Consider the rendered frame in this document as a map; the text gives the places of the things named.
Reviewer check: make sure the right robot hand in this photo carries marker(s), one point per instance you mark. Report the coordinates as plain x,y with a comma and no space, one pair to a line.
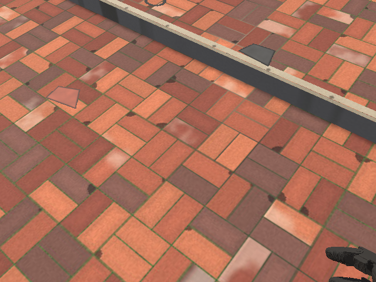
361,258

